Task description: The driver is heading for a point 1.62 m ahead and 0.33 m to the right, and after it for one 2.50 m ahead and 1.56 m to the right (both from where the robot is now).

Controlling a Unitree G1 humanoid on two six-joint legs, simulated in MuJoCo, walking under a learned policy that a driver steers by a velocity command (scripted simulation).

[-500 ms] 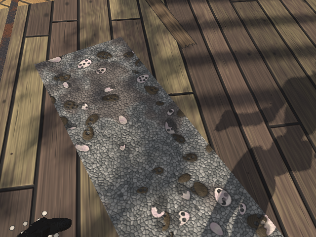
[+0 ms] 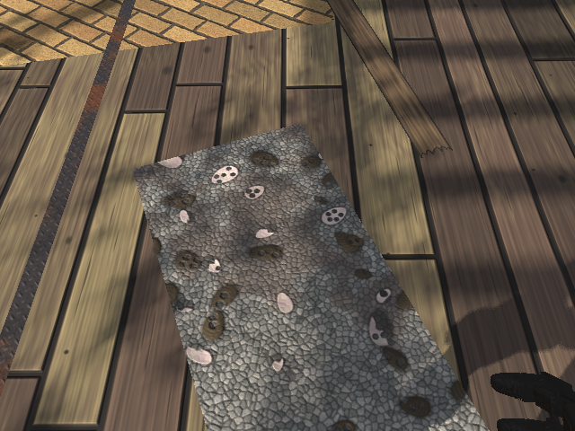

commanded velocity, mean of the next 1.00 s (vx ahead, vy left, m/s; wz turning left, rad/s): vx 0.50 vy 0.00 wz -0.37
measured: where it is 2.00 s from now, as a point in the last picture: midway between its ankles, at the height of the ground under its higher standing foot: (429, 230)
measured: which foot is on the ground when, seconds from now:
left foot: up 0.00-0.04, down 0.06-0.54, up 0.56-1.00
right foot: down 0.00-0.06, up 0.08-0.54, down 0.56-1.00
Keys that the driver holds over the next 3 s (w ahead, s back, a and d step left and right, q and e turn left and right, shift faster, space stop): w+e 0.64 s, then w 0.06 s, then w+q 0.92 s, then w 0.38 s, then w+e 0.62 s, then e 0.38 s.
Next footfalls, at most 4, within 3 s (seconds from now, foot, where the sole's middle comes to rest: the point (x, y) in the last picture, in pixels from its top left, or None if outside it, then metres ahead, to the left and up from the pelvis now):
0.06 left None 0.17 0.13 -0.78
0.56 right None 0.40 -0.18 -0.78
1.10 left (386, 320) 0.77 -0.11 -0.78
1.56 right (480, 258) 1.00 -0.37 -0.78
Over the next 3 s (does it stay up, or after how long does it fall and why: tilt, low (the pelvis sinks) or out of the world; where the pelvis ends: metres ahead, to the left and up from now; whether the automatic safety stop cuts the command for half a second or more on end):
stays up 1.57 -0.26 -0.01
